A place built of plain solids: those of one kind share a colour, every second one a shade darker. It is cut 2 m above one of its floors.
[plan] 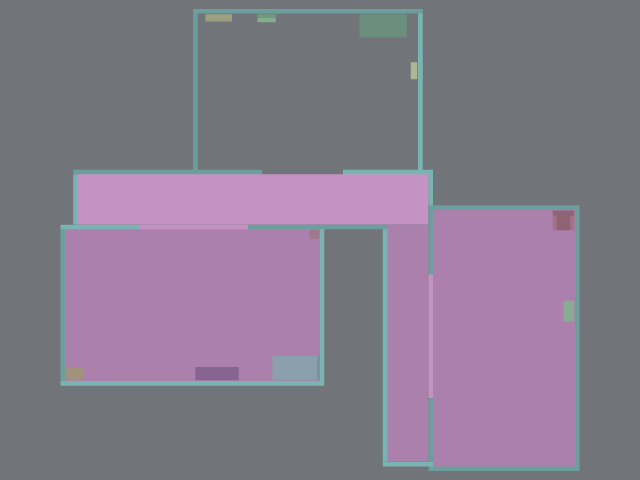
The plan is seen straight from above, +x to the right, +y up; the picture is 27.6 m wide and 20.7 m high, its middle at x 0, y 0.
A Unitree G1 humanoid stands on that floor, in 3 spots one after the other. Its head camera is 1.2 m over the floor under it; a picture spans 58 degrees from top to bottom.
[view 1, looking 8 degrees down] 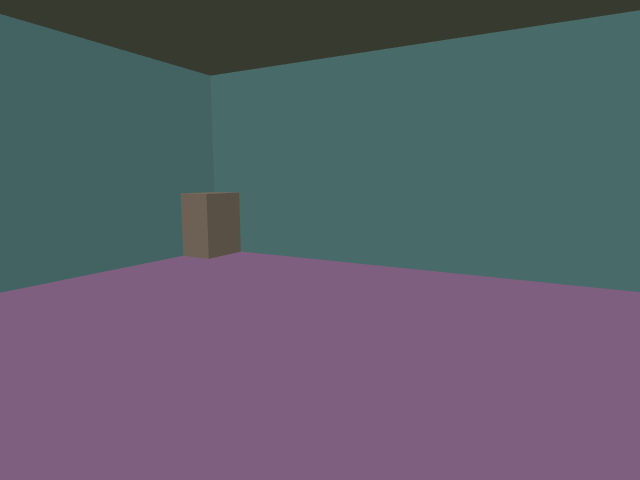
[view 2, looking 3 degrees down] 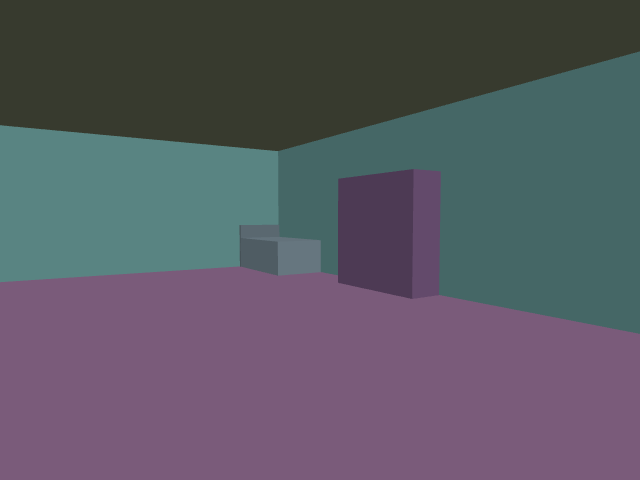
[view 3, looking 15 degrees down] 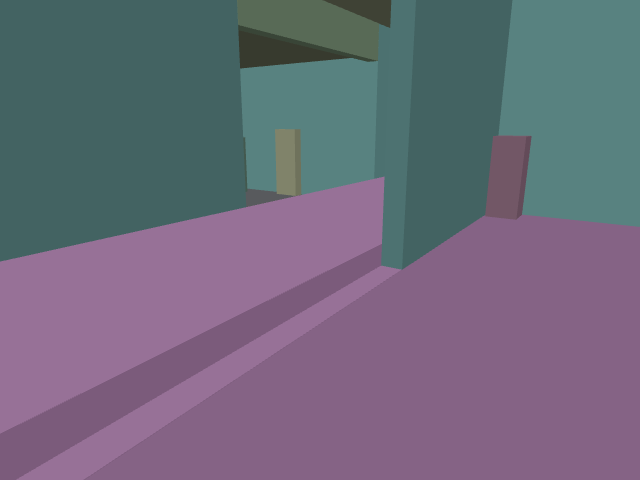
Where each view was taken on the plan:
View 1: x -5.38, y -0.91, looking -151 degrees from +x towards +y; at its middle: wall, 6.48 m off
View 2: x -9.93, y -0.91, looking -33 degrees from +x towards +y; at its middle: wall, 9.50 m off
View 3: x -6.40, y -0.91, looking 34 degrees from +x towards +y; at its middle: floor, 3.88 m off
